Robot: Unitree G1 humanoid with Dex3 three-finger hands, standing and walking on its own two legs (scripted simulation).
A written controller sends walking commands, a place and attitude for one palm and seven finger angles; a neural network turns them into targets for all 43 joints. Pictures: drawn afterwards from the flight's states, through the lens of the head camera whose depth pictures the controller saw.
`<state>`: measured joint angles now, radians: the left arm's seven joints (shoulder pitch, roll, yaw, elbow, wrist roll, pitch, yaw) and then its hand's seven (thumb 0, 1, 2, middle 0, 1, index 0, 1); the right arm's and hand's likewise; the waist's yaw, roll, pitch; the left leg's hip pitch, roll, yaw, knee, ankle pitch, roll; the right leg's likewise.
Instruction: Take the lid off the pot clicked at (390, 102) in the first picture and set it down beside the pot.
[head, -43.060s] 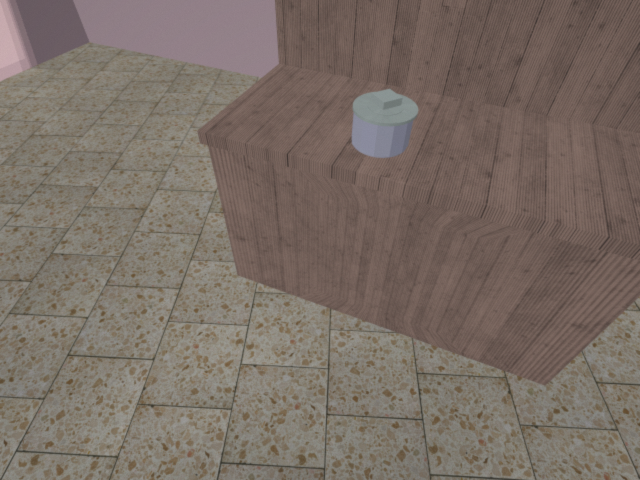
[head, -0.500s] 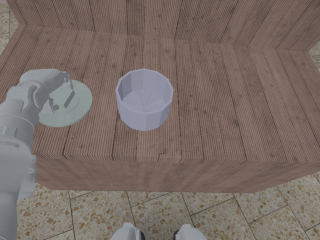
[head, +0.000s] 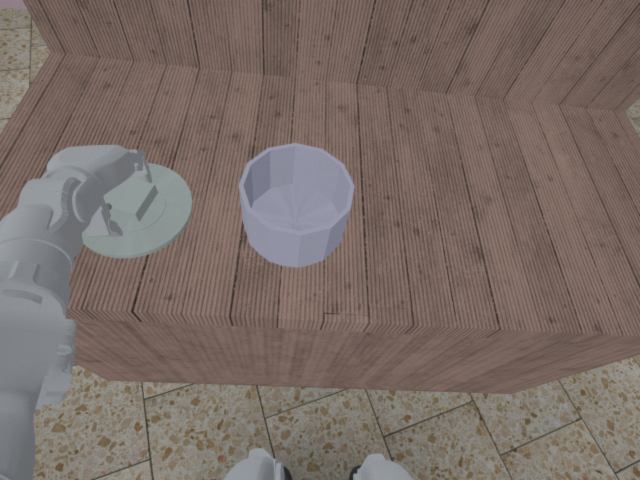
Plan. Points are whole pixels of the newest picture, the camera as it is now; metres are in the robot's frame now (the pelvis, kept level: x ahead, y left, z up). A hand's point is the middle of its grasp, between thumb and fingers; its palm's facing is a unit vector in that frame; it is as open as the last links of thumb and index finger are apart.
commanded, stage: open the fingers wide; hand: left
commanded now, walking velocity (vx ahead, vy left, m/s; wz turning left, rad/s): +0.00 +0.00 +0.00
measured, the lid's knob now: (128, 197) +0.50 +0.25 -0.01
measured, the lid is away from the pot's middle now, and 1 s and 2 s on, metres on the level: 0.24 0.24 0.24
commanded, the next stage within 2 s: raise the empty hand in 0.26 s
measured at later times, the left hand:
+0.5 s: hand (101, 208) +0.46 +0.27 +0.01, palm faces -0.43 -0.07 -0.90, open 11.2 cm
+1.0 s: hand (80, 182) +0.45 +0.27 +0.07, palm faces -0.38 -0.05 -0.92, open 11.1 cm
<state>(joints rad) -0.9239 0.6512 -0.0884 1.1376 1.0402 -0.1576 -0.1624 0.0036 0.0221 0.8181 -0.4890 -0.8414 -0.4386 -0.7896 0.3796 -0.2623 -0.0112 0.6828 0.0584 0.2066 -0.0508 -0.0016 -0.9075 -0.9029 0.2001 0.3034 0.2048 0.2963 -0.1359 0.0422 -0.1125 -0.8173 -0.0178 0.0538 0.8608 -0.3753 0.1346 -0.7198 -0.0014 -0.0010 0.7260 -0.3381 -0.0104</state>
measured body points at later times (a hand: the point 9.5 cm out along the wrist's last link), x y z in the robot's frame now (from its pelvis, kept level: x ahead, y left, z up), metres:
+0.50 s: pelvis +0.00 +0.00 +0.00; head +0.10 +0.04 +0.44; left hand +0.48 +0.27 +0.06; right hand +0.00 -0.28 -0.10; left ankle +0.02 +0.02 -0.70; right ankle +0.00 -0.19 -0.69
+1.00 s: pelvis +0.00 +0.01 +0.02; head +0.07 +0.03 +0.46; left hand +0.47 +0.27 +0.13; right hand +0.03 -0.27 -0.10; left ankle +0.02 +0.02 -0.70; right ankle +0.00 -0.19 -0.69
